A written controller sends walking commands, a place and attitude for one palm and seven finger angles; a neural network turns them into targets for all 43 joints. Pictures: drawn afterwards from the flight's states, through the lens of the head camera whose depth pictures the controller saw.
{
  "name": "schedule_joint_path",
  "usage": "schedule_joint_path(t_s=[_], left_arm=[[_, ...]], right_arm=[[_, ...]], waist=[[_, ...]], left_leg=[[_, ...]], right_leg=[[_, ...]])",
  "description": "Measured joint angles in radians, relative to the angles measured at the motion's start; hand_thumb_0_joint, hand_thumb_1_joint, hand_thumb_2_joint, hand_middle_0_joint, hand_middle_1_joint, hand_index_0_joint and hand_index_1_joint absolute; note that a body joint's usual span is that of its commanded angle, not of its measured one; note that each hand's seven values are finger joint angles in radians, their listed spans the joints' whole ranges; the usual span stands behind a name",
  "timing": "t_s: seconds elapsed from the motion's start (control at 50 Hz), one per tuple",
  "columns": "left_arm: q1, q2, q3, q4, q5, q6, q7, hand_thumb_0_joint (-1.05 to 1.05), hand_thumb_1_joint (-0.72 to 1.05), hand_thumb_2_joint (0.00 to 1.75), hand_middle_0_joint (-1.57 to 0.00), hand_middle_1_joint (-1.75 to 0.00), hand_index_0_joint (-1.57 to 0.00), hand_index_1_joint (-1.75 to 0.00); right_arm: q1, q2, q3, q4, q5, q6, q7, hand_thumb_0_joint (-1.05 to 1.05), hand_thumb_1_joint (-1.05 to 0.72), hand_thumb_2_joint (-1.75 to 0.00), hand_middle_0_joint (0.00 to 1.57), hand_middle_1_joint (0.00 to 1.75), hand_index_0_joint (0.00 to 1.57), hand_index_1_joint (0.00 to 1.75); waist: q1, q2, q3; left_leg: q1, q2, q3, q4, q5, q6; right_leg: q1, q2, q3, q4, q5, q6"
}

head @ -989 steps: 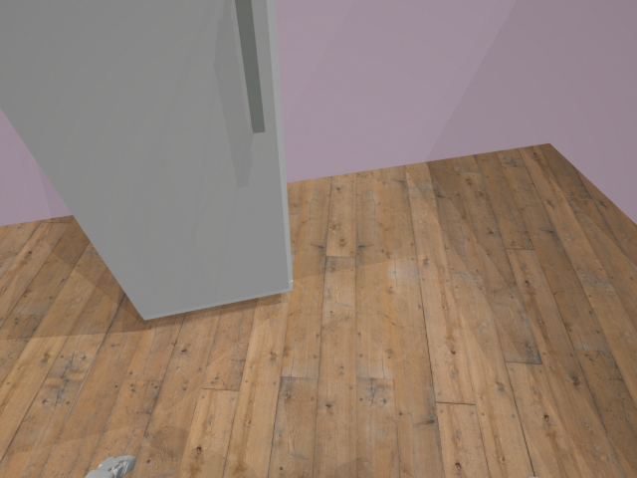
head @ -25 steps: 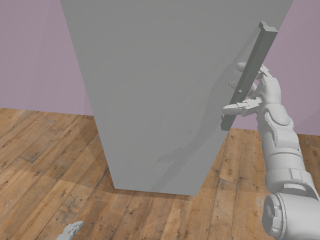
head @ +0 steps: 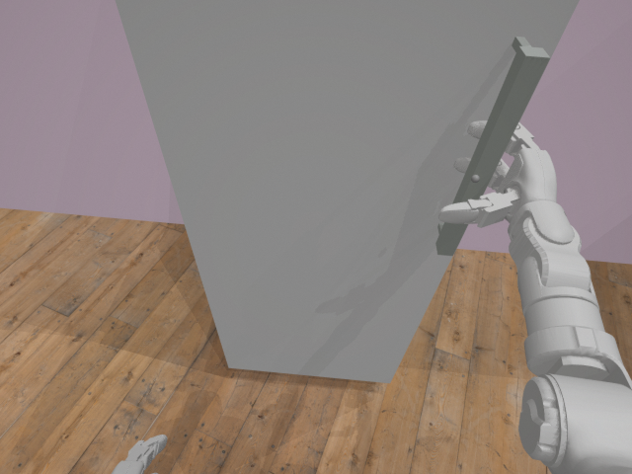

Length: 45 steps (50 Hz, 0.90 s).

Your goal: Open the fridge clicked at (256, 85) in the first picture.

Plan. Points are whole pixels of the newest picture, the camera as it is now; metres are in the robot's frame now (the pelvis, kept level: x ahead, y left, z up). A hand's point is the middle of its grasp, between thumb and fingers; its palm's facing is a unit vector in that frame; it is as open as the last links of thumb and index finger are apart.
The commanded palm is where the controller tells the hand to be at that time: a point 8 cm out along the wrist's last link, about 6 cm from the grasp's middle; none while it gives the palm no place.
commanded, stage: grip the handle and tug to test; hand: right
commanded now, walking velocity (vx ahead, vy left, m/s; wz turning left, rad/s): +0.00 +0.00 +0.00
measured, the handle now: (475, 164) +0.49 -0.16 +0.17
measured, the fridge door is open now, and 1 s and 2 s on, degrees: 0 0 1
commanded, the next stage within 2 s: pull the door a little, standing still in 1.38 s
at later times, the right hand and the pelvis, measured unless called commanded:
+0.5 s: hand (477, 179) +0.44 -0.14 +0.18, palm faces -0.02 +1.00 +0.01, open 7.8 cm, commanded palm +0.42 -0.20 +0.18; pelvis +0.00 -0.01 +0.00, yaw +0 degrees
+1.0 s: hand (470, 179) +0.44 -0.14 +0.18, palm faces -0.01 +1.00 +0.01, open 5.7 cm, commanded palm +0.41 -0.20 +0.18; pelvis +0.00 +0.00 +0.00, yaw +0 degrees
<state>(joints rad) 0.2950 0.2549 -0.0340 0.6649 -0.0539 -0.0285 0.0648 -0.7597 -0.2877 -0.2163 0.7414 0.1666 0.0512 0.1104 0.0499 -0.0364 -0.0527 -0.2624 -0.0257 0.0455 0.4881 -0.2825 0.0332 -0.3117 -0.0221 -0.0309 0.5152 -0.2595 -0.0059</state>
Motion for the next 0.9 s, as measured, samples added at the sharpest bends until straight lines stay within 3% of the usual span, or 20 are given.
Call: schedule_joint_path(t_s=[0.2,0.64,0.9], left_arm=[[0.007,-0.001,0.002,0.010,-0.002,0.003,0.001,0.01,0.90,0.90,-0.20,-0.30,-0.20,-0.30],[-0.004,-0.002,0.002,0.006,0.002,0.001,0.002,0.01,0.90,0.90,-0.20,-0.30,-0.20,-0.30],[-0.003,-0.003,-0.001,-0.002,0.003,0.012,0.004,0.01,0.90,0.90,-0.20,-0.30,-0.20,-0.30]], right_arm=[[0.024,0.011,0.009,-0.039,0.005,0.013,0.004,-0.01,0.29,-0.39,0.33,1.23,0.33,1.23],[0.002,0.020,0.026,-0.023,0.004,0.012,0.006,0.00,-0.64,-0.80,0.43,1.37,0.43,1.37],[0.031,0.014,-0.002,-0.040,-0.002,0.015,-0.007,0.01,-0.67,-0.81,0.39,1.40,0.41,1.40]], waist=[[-0.006,0.003,0.001],[-0.006,0.002,0.003],[0.005,0.002,0.002]], left_leg=[[0.015,0.002,-0.002,-0.008,-0.001,-0.005],[0.007,0.006,0.000,-0.008,0.000,-0.008],[0.020,-0.003,-0.008,-0.014,0.002,-0.001]], right_leg=[[0.012,0.002,-0.002,-0.001,-0.005,-0.004],[0.002,0.007,0.001,0.001,-0.004,-0.007],[0.021,-0.002,-0.006,-0.010,-0.003,-0.001]])
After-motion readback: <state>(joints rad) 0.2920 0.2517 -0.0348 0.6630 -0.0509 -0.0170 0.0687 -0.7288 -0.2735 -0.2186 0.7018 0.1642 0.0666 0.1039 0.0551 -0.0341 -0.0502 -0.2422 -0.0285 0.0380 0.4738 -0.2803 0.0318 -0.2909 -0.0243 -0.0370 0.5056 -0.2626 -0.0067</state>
